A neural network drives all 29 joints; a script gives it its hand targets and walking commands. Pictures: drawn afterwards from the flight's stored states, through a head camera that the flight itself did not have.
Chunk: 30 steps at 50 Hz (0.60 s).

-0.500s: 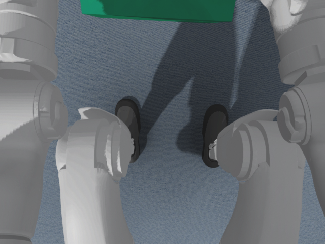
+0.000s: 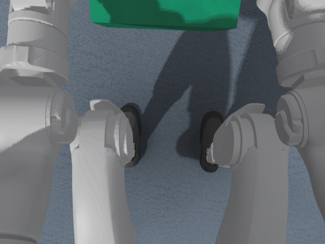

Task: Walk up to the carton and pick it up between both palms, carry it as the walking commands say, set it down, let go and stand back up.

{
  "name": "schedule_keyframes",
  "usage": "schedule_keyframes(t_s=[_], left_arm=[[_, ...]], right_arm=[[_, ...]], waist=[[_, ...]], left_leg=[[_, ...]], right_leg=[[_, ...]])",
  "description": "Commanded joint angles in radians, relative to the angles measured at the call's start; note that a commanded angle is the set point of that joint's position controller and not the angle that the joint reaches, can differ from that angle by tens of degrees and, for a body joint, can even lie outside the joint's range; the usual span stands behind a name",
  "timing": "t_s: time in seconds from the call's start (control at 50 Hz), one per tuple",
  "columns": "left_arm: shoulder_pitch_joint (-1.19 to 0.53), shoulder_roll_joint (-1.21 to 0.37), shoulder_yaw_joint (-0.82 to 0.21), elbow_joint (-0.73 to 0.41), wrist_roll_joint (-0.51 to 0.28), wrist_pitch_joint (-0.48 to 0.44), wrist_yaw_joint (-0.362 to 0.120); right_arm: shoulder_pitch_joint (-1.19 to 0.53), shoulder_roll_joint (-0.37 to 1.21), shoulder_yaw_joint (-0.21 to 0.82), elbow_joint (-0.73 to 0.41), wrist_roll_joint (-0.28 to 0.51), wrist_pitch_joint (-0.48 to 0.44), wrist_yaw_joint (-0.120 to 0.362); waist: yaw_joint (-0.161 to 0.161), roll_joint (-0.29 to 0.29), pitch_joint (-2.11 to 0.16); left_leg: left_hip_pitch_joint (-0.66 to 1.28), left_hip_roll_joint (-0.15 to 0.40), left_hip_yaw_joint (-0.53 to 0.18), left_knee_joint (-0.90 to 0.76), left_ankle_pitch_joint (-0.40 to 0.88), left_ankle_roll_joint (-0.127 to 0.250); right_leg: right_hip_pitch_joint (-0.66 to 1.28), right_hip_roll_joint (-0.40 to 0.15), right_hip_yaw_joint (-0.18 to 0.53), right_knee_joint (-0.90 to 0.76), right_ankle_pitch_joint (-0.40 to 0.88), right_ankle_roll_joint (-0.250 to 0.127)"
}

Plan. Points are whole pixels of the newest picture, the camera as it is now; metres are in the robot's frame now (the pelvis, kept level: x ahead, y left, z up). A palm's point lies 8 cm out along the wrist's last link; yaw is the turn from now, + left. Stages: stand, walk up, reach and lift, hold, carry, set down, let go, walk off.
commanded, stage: reach and lift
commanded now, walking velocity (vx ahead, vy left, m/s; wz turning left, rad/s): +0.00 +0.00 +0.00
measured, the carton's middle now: out of the picture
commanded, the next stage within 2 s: none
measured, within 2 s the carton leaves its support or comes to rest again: neither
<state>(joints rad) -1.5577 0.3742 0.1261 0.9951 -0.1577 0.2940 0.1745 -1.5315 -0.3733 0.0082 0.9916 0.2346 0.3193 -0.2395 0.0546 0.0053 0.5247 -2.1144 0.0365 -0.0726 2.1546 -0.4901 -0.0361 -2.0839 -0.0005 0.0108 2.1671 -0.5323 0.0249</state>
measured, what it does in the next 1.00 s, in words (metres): rises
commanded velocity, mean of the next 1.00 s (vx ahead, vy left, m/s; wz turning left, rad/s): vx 0.00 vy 0.00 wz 0.00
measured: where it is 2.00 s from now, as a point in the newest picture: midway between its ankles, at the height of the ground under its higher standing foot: (170, 149)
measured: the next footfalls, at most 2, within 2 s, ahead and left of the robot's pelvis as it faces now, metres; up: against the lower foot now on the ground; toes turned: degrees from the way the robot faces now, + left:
none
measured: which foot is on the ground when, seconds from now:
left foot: down 0.00-1.00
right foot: down 0.00-1.00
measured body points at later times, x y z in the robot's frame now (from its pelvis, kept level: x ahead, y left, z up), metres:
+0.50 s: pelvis -0.01 +0.00 +0.03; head +0.33 +0.01 +0.32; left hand +0.56 +0.21 -0.05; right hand +0.57 -0.13 -0.07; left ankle +0.15 +0.14 -0.34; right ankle +0.14 -0.13 -0.34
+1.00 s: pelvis -0.02 -0.01 +0.08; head +0.30 +0.01 +0.39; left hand +0.53 +0.21 +0.02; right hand +0.54 -0.13 +0.00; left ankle +0.15 +0.14 -0.34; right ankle +0.14 -0.13 -0.34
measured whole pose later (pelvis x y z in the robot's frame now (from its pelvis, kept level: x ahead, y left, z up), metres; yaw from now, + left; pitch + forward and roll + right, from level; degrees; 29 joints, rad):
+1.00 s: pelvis -0.02 -0.01 +0.08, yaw +1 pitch +18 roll -1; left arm -1.38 0.26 0.25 0.77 -0.05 0.43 0.25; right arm -1.34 -0.26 -0.12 0.76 0.14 0.46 -0.30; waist 0.05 0.00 0.52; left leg -1.75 0.03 -0.07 1.91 -0.46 -0.05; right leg -1.73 0.01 0.01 1.93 -0.51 0.02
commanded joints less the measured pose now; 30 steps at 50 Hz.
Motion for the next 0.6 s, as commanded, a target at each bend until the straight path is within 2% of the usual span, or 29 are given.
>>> schedule_keyframes(t_s=[0.0, 0.02, 0.04, 0.06, 0.08, 0.1, 0.12, 0.14, 0.16, 0.18, 0.2, 0.22, 0.24, 0.28, 0.3, 0.32, 0.34, 0.36, 0.38, 0.4, 0.42, 0.44, 0.48, 0.5, 0.52, 0.54, 0.56, 0.58], left_arm=[[-0.613, -1.115, -0.207, -0.356, -0.098, -0.011, -0.392], [-0.599, -1.114, -0.201, -0.356, -0.097, -0.009, -0.394], [-0.590, -1.114, -0.196, -0.344, -0.088, -0.003, -0.402], [-0.587, -1.132, -0.201, -0.326, -0.088, 0.001, -0.405], [-0.575, -1.131, -0.201, -0.323, -0.084, 0.005, -0.406], [-0.596, -1.121, -0.210, -0.347, -0.094, 0.006, -0.407], [-0.583, -1.127, -0.196, -0.327, -0.066, 0.008, -0.409], [-0.551, -1.146, -0.197, -0.320, -0.071, 0.016, -0.411], [-0.566, -1.147, -0.201, -0.344, -0.077, 0.018, -0.411], [-0.578, -1.144, -0.211, -0.373, -0.093, 0.016, -0.408], [-0.584, -1.161, -0.212, -0.391, -0.090, 0.025, -0.410], [-0.620, -1.170, -0.256, -0.440, -0.114, 0.028, -0.405], [-0.625, -1.162, -0.247, -0.450, -0.120, 0.032, -0.401], [-0.636, -1.142, -0.264, -0.483, -0.120, 0.042, -0.396], [-0.634, -1.136, -0.240, -0.456, -0.097, 0.044, -0.397], [-0.600, -1.159, -0.243, -0.436, -0.089, 0.047, -0.396], [-0.576, -1.164, -0.244, -0.418, -0.093, 0.051, -0.398], [-0.608, -1.176, -0.239, -0.448, -0.098, 0.047, -0.396], [-0.584, -1.185, -0.233, -0.416, -0.088, 0.055, -0.402], [-0.593, -1.191, -0.231, -0.438, -0.081, 0.055, -0.400], [-0.581, -1.179, -0.235, -0.434, -0.085, 0.054, -0.395], [-0.535, -1.201, -0.221, -0.384, -0.072, 0.066, -0.400], [-0.525, -1.210, -0.215, -0.379, -0.061, 0.069, -0.406], [-0.548, -1.206, -0.240, -0.453, -0.084, 0.071, -0.404], [-0.528, -1.214, -0.228, -0.400, -0.073, 0.075, -0.405], [-0.556, -1.199, -0.239, -0.424, -0.072, 0.077, -0.404], [-0.508, -1.212, -0.235, -0.431, -0.062, 0.083, -0.399], [-0.522, -1.206, -0.245, -0.449, -0.071, 0.087, -0.398]], right_arm=[[-0.846, 1.091, 0.212, -0.568, 0.079, -0.092, 0.390], [-0.853, 1.097, 0.220, -0.605, 0.071, -0.089, 0.390], [-0.818, 1.116, 0.219, -0.556, 0.068, -0.076, 0.391], [-0.834, 1.105, 0.215, -0.577, 0.054, -0.077, 0.392], [-0.861, 1.123, 0.228, -0.606, 0.067, -0.073, 0.395], [-0.871, 1.118, 0.242, -0.622, 0.078, -0.070, 0.393], [-0.823, 1.128, 0.216, -0.554, 0.056, -0.066, 0.393], [-0.815, 1.125, 0.220, -0.573, 0.048, -0.063, 0.393], [-0.858, 1.121, 0.234, -0.621, 0.056, -0.064, 0.392], [-0.859, 1.123, 0.247, -0.647, 0.067, -0.061, 0.392], [-0.871, 1.120, 0.249, -0.673, 0.070, -0.060, 0.388], [-0.855, 1.119, 0.255, -0.682, 0.064, -0.056, 0.382], [-0.897, 1.123, 0.275, -0.734, 0.080, -0.049, 0.377], [-0.895, 1.122, 0.281, -0.750, 0.086, -0.041, 0.371], [-0.849, 1.138, 0.254, -0.668, 0.067, -0.035, 0.374], [-0.838, 1.144, 0.247, -0.674, 0.050, -0.037, 0.379], [-0.831, 1.146, 0.257, -0.672, 0.064, -0.037, 0.383], [-0.863, 1.149, 0.257, -0.693, 0.065, -0.033, 0.381], [-0.843, 1.146, 0.247, -0.677, 0.053, -0.035, 0.383], [-0.845, 1.153, 0.240, -0.677, 0.047, -0.029, 0.386], [-0.836, 1.158, 0.240, -0.656, 0.052, -0.025, 0.391], [-0.834, 1.153, 0.233, -0.664, 0.040, -0.024, 0.389], [-0.807, 1.154, 0.224, -0.648, 0.031, -0.023, 0.393], [-0.832, 1.159, 0.246, -0.727, 0.047, -0.019, 0.393], [-0.820, 1.166, 0.247, -0.688, 0.041, -0.014, 0.392], [-0.811, 1.165, 0.231, -0.666, 0.041, -0.009, 0.396], [-0.787, 1.182, 0.245, -0.673, 0.047, -0.002, 0.396], [-0.766, 1.175, 0.231, -0.663, 0.036, 0.005, 0.400]], waist=[[0.051, -0.058, -2.267], [0.040, -0.085, -2.311], [0.056, -0.082, -2.287], [0.052, -0.078, -2.265], [0.074, -0.071, -2.289], [0.070, -0.072, -2.330], [0.065, -0.066, -2.291], [0.057, -0.070, -2.307], [0.066, -0.065, -2.350], [0.060, -0.091, -2.388], [0.065, -0.064, -2.454], [0.033, -0.063, -2.510], [0.050, -0.067, -2.524], [0.054, -0.055, -2.560], [0.070, -0.051, -2.474], [0.045, -0.062, -2.469], [0.053, -0.054, -2.461], [0.042, -0.063, -2.504], [0.046, -0.054, -2.479], [0.043, -0.045, -2.513], [0.038, -0.059, -2.482], [0.041, -0.055, -2.458], [0.040, -0.044, -2.476], [0.030, -0.067, -2.602], [0.056, -0.045, -2.537], [0.027, -0.039, -2.519], [0.048, -0.051, -2.542], [0.025, -0.045, -2.554]], left_leg=[[0.773, -0.143, 0.233, -0.220, 0.259, 0.023], [0.775, -0.147, 0.234, -0.216, 0.271, 0.030], [0.755, -0.143, 0.244, -0.224, 0.252, 0.025], [0.735, -0.147, 0.240, -0.233, 0.249, 0.024], [0.740, -0.152, 0.245, -0.244, 0.253, 0.027], [0.764, -0.150, 0.253, -0.232, 0.257, 0.028], [0.741, -0.146, 0.247, -0.244, 0.239, 0.029], [0.758, -0.145, 0.245, -0.250, 0.246, 0.025], [0.791, -0.149, 0.248, -0.255, 0.269, 0.023], [0.794, -0.154, 0.249, -0.253, 0.288, 0.024], [0.842, -0.154, 0.244, -0.256, 0.313, 0.024], [0.880, -0.157, 0.243, -0.258, 0.320, 0.017], [0.897, -0.162, 0.244, -0.262, 0.311, 0.024], [0.902, -0.163, 0.255, -0.266, 0.320, 0.021], [0.847, -0.158, 0.256, -0.280, 0.281, 0.016], [0.859, -0.163, 0.242, -0.292, 0.276, 0.025], [0.870, -0.162, 0.249, -0.293, 0.270, 0.022], [0.891, -0.168, 0.244, -0.296, 0.279, 0.024], [0.858, -0.167, 0.248, -0.300, 0.267, 0.016], [0.902, -0.171, 0.240, -0.312, 0.280, 0.021], [0.891, -0.171, 0.239, -0.313, 0.275, 0.019], [0.888, -0.176, 0.236, -0.325, 0.266, 0.023], [0.870, -0.176, 0.246, -0.323, 0.277, 0.015], [0.951, -0.181, 0.237, -0.330, 0.331, 0.016], [0.926, -0.180, 0.242, -0.333, 0.309, 0.018], [0.926, -0.179, 0.232, -0.348, 0.277, 0.023], [0.958, -0.183, 0.236, -0.360, 0.306, 0.020], [0.969, -0.184, 0.239, -0.360, 0.324, 0.016]], right_leg=[[0.812, 0.141, -0.128, -0.250, 0.250, -0.015], [0.838, 0.145, -0.133, -0.254, 0.266, -0.011], [0.858, 0.141, -0.127, -0.265, 0.243, -0.010], [0.825, 0.144, -0.132, -0.261, 0.247, -0.015], [0.843, 0.147, -0.124, -0.271, 0.242, -0.012], [0.849, 0.145, -0.117, -0.279, 0.250, -0.012], [0.824, 0.143, -0.126, -0.269, 0.230, -0.011], [0.839, 0.143, -0.129, -0.281, 0.226, -0.013], [0.843, 0.146, -0.129, -0.291, 0.241, -0.009], [0.873, 0.146, -0.128, -0.292, 0.264, -0.007], [0.895, 0.147, -0.128, -0.287, 0.289, -0.005], [0.922, 0.147, -0.129, -0.292, 0.307, -0.014], [0.940, 0.149, -0.125, -0.298, 0.292, -0.007], [0.972, 0.149, -0.118, -0.308, 0.308, -0.007], [0.924, 0.146, -0.114, -0.319, 0.275, -0.011], [0.899, 0.153, -0.125, -0.319, 0.266, -0.014], [0.901, 0.152, -0.120, -0.336, 0.251, -0.015], [0.918, 0.154, -0.124, -0.338, 0.259, -0.008], [0.934, 0.152, -0.118, -0.346, 0.255, -0.013], [0.924, 0.153, -0.126, -0.340, 0.270, -0.014], [0.908, 0.156, -0.124, -0.352, 0.252, -0.012], [0.894, 0.157, -0.126, -0.362, 0.238, -0.012], [0.920, 0.152, -0.122, -0.373, 0.262, -0.008], [0.994, 0.161, -0.128, -0.374, 0.310, -0.005], [0.950, 0.156, -0.118, -0.378, 0.288, -0.006], [0.937, 0.157, -0.119, -0.387, 0.261, -0.008], [0.963, 0.162, -0.127, -0.397, 0.279, -0.008], [0.972, 0.161, -0.130, -0.399, 0.305, -0.007]])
